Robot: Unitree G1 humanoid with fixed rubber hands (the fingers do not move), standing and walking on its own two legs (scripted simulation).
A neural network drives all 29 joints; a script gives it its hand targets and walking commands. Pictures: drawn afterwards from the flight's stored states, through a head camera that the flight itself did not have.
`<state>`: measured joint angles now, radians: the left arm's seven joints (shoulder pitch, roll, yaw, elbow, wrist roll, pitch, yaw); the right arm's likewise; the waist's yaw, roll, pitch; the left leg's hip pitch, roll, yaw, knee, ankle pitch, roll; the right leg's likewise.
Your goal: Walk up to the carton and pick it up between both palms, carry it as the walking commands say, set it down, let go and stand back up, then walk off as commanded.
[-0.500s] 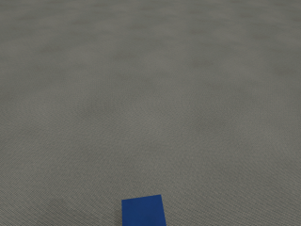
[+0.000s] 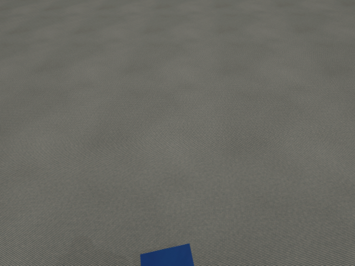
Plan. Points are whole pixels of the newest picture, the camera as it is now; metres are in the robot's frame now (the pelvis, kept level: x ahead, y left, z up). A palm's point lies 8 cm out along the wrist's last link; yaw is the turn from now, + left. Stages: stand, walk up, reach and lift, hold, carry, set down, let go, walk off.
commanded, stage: walk off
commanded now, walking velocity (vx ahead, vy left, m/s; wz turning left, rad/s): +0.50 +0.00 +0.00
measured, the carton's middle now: out of the picture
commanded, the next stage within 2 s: none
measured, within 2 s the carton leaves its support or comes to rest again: neither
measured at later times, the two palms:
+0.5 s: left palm out of the picture +0.10 +0.23 -0.12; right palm (240, 183) +0.39 -0.18 -0.12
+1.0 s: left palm (124, 136) +0.60 +0.21 -0.12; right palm (256, 165) +0.46 -0.25 -0.14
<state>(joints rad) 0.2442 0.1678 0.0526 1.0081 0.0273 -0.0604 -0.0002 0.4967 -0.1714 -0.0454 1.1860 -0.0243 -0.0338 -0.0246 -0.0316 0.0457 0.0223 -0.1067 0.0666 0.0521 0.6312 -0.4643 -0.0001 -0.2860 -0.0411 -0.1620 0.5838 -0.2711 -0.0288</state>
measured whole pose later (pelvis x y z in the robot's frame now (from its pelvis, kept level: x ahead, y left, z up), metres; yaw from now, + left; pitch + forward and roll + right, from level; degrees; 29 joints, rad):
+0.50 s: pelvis +0.24 +0.03 +0.00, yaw -1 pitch +0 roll +1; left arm 0.54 0.12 0.03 1.12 0.00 -0.07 0.02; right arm 0.05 -0.16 -0.05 0.94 -0.04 -0.07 0.01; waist 0.06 -0.01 0.08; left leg -0.35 0.03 0.19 0.58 -0.24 0.07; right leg -0.18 -0.09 -0.07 1.03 -0.47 -0.02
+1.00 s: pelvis +0.51 -0.03 +0.01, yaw +1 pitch +0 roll +0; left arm 0.15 0.18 0.06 0.97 0.03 -0.08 -0.01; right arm 0.39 -0.16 -0.05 1.08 -0.01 -0.07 0.00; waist -0.03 0.02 0.07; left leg -0.33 0.11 0.05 1.19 -0.38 0.02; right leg -0.31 -0.05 -0.20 0.54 -0.23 -0.05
